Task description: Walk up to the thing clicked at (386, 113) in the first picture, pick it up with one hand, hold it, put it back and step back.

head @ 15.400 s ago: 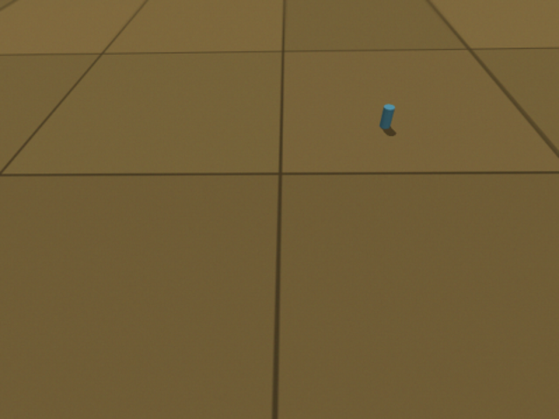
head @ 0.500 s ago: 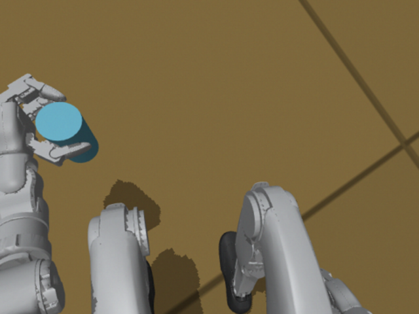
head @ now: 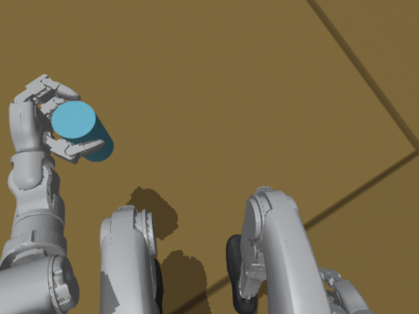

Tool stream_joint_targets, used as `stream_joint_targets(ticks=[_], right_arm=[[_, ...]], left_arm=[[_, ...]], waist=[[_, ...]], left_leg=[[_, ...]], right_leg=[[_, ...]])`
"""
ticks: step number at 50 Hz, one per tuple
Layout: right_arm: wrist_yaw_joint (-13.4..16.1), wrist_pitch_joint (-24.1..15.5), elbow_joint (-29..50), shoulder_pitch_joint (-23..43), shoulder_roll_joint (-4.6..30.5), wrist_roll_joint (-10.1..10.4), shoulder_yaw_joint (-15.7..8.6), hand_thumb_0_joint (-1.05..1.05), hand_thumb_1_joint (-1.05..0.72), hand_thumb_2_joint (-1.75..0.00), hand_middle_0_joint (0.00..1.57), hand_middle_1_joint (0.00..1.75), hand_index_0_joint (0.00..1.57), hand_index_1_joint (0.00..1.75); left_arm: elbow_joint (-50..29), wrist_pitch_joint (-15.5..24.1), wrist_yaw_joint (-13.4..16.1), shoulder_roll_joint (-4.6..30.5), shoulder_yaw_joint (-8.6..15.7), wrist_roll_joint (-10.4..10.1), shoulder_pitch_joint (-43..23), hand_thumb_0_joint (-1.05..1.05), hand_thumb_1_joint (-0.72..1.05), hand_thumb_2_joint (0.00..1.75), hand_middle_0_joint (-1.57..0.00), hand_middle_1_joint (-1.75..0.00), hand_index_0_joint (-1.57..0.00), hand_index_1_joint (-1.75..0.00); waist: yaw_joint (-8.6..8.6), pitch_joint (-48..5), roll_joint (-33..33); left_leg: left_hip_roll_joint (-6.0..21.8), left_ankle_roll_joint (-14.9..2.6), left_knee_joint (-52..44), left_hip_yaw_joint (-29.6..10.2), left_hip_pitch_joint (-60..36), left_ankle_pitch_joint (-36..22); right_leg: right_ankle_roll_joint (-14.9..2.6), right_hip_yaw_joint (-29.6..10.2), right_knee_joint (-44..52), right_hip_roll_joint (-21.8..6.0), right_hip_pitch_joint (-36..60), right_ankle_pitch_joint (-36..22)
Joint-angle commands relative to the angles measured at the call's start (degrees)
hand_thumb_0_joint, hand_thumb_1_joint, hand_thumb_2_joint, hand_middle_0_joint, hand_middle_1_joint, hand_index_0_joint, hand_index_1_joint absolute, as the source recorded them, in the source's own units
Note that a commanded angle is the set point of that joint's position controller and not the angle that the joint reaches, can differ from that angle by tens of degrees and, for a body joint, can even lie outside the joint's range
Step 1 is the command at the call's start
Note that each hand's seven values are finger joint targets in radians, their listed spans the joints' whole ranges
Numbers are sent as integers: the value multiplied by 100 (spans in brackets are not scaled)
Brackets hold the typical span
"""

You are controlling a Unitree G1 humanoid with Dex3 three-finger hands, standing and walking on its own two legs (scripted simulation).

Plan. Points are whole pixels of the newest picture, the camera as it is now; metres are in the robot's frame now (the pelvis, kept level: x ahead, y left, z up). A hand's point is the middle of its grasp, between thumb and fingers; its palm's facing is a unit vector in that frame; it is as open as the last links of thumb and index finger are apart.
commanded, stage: settle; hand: left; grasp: from the side
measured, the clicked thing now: (87, 134) +0.46 +0.21 -0.09
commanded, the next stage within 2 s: lift in 0.26 s
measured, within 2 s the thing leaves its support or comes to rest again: neither
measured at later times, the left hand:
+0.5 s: hand (69, 114) +0.47 +0.22 -0.02, palm faces +0.12 -0.99 -0.06, open 10.3 cm
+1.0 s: hand (41, 106) +0.44 +0.21 +0.08, palm faces +0.09 -0.99 -0.06, open 10.3 cm
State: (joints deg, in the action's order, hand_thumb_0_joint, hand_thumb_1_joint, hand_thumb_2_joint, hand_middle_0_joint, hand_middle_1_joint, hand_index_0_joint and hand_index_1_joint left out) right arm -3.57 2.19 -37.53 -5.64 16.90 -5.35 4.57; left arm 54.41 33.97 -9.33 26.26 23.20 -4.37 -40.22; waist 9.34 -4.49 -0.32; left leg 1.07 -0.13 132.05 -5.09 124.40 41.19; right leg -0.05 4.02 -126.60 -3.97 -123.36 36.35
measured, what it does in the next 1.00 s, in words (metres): rises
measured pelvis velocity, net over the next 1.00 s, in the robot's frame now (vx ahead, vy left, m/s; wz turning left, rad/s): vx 0.01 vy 0.00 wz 0.04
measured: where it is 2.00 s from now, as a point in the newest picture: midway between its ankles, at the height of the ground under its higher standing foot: (198, 301)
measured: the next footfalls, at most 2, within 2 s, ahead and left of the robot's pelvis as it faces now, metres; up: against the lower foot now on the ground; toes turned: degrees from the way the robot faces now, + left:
none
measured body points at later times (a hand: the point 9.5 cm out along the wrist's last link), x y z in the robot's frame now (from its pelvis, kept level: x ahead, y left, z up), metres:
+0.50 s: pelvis +0.00 +0.00 +0.01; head +0.22 +0.04 +0.41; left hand +0.46 +0.27 -0.02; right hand +0.10 -0.27 -0.11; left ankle +0.08 +0.12 -0.33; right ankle +0.11 -0.13 -0.33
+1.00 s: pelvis +0.01 +0.00 +0.09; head +0.20 +0.03 +0.49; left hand +0.43 +0.27 +0.08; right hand +0.15 -0.26 -0.04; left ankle +0.08 +0.12 -0.33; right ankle +0.11 -0.13 -0.33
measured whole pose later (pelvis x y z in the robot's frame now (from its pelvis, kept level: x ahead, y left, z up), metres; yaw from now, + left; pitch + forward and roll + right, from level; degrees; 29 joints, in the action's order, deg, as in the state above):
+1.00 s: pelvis +0.01 +0.00 +0.09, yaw +2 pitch +34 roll -3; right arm -0.3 -0.6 -36.1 -7.6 15.9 -0.1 0.4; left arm 37.3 26.1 -10.2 19.3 17.9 -8.7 -28.1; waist 5.3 -9.8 1.2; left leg 1.3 -0.1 116.0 -2.6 109.7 40.3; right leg 0.0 2.6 -112.5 -3.7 -109.9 36.4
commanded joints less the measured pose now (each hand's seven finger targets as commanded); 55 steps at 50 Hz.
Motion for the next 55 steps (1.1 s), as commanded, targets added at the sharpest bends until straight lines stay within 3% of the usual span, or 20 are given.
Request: stream_joint_targets(ticks=[1, 7, 10, 12, 14, 17, 20, 23, 25, 26, 30, 33, 35, 37, 38, 46, 49, 52, 54, 55], right_arm=[[82, -113, 206, -921, 1233, -1, -484, 0, -92, -91, 20, 30, 20, 30], [103, -147, 185, -900, 1190, 9, -496, 0, -92, -91, 20, 30, 20, 30], [109, -174, 174, -920, 1193, 28, -515, 0, -92, -91, 20, 30, 20, 30], [120, -182, 127, -987, 1174, 20, -530, 0, -91, -91, 20, 30, 20, 30], [114, -167, 156, -965, 1145, 20, -533, 0, -92, -91, 20, 30, 20, 30], [121, -174, 99, -974, 1153, 24, -544, 0, -92, -91, 20, 30, 20, 30], [115, -186, 91, -999, 1141, 38, -572, 0, -97, -91, 20, 30, 20, 30], [127, -203, 100, -1021, 1140, 64, -610, 0, -97, -91, 20, 30, 20, 30], [127, -211, 170, -994, 1155, 107, -626, 0, -97, -91, 20, 30, 20, 30], [141, -218, 141, -1048, 1166, 109, -656, 0, -97, -91, 20, 30, 20, 30], [156, -240, 247, -1038, 1178, 211, -672, 0, -96, -91, 20, 30, 20, 30], [207, -260, 283, -1055, 1175, 263, -729, 0, -96, -91, 20, 30, 20, 30], [214, -295, 337, -1004, 1137, 310, -727, 0, -95, -91, 20, 30, 20, 30], [249, -326, 353, -1031, 1108, 341, -764, 0, -95, -91, 20, 30, 20, 30], [267, -339, 396, -974, 1092, 365, -752, 0, -95, -91, 20, 30, 20, 30], [383, -453, 561, -963, 996, 518, -846, 0, -94, -91, 20, 30, 20, 30], [421, -474, 604, -878, 932, 576, -838, 0, -93, -91, 20, 30, 20, 30], [475, -480, 649, -856, 882, 627, -854, 0, -93, -90, 20, 30, 20, 30], [487, -505, 650, -842, 833, 654, -861, 0, -93, -90, 20, 30, 20, 30], [503, -519, 678, -793, 825, 679, -858, 0, -93, -90, 20, 30, 20, 30]], left_arm=[[-1463, 579, 20, 1249, 203, -252, -2223, 0, 1, 137, -141, -153, -140, -156], [-1586, 665, 68, 1357, 262, -239, -2350, 0, 1, 139, -140, -153, -139, -157], [-1195, 630, 49, 1104, 178, -279, -2134, 0, 4, 142, -141, -154, -139, -158], [-1621, 697, 114, 1426, 351, -226, -2446, 0, 5, 141, -139, -152, -138, -156], [-1228, 641, 86, 1069, 133, -191, -2187, 0, 4, 142, -140, -154, -139, -158], [-1345, 687, 122, 1282, 315, -197, -2357, 0, 2, 141, -140, -153, -139, -157], [-1275, 673, 59, 1132, 227, -207, -2222, 0, -3, 130, -146, -160, -147, -160], [-1450, 643, -3, 1226, 276, -241, -2229, 0, -5, 131, -147, -161, -149, -161], [-1412, 584, -97, 1014, 91, -253, -2078, 0, -5, 131, -145, -159, -147, -159], [-1712, 589, -99, 1307, 268, -243, -2211, 0, -4, 131, -144, -159, -146, -159], [-1679, 427, -218, 961, 122, -381, -1840, 0, -3, 131, -144, -158, -146, -158], [-2225, 344, -232, 1220, 212, -408, -1874, 0, -1, 131, -142, -157, -144, -157], [-2328, 272, -253, 879, 33, -496, -1755, 0, 1, 131, -142, -156, -143, -156], [-2513, 203, -222, 1005, 159, -553, -1617, 0, -1, 132, -142, -157, -144, -157], [-2417, 150, -247, 821, -44, -569, -1473, 0, -3, 132, -141, -156, -143, -157], [-3436, -192, -78, 687, -108, -691, -942, 0, 1, 132, -138, -154, -141, -154], [-3417, -364, 9, 361, -285, -722, -465, 0, 3, 132, -137, -154, -139, -154], [-4067, -455, 130, 589, -198, -702, -513, 0, 0, 131, -136, -153, -138, -153], [-4331, -550, 165, 385, -335, -749, -288, 0, 1, 131, -135, -152, -137, -152], [-3971, -661, 174, 107, -443, -786, 167, 0, 1, 131, -135, -152, -137, -152]], waist=[[56, -4197, 1242], [-49, -4307, 1309], [53, -4194, 1122], [-72, -4474, 1215], [-5, -4279, 1206], [-39, -4257, 1144], [-45, -4355, 1168], [-94, -4550, 1171], [-52, -4436, 1184], [-143, -4596, 1247], [-140, -4579, 1211], [-270, -4755, 1276], [-211, -4569, 1212], [-289, -4673, 1060], [-205, -4519, 993], [-397, -4669, 905], [-420, -4348, 736], [-526, -4442, 822], [-531, -4390, 860], [-497, -4229, 690]], left_leg=[[-156, -104, -1694, 205, -2539, -1013], [-165, -96, -1803, 254, -2656, -874], [-177, -114, -1770, 249, -2547, -961], [-181, -98, -1799, 269, -2667, -1105], [-180, -94, -1864, 281, -2713, -1050], [-186, -117, -1862, 287, -2601, -991], [-190, -106, -1890, 310, -2741, -1056], [-196, -117, -1912, 336, -2810, -1197], [-200, -112, -2034, 321, -2850, -1180], [-190, -111, -2046, 335, -2913, -1183], [-197, -89, -2265, 251, -3210, -1280], [-184, -102, -2380, 280, -3410, -1236], [-184, -96, -2525, 215, -3408, -1121], [-185, -127, -2561, 271, -3435, -1030], [-197, -153, -2591, 299, -3327, -973], [-175, -135, -3215, 251, -3991, -1027], [-159, -143, -3445, 227, -4114, -1091], [-127, -126, -3726, 210, -4560, -1131], [-118, -106, -3896, 196, -4822, -1265], [-115, -121, -3963, 162, -4895, -1405]], right_leg=[[-196, 90, 1215, 266, 2350, -937], [-207, 47, 1264, 264, 2366, -775], [-193, 39, 1306, 258, 2389, -889], [-207, -5, 1297, 251, 2522, -994], [-211, 10, 1341, 250, 2428, -924], [-202, 4, 1376, 253, 2480, -893], [-206, -14, 1373, 244, 2524, -929], [-211, -53, 1405, 247, 2652, -1057], [-224, -32, 1449, 230, 2620, -1027], [-225, -55, 1467, 241, 2707, -1031], [-250, -16, 1544, 217, 2666, -1076], [-250, -78, 1713, 215, 2852, -1037], [-255, -64, 1790, 205, 2803, -961], [-238, -112, 1985, 225, 2999, -882], [-226, -134, 2077, 222, 3098, -849], [-238, -204, 2698, 237, 3664, -879], [-231, -209, 2946, 241, 3867, -952], [-232, -253, 3208, 247, 4160, -980], [-233, -254, 3367, 255, 4317, -1075], [-220, -236, 3475, 251, 4348, -1183]])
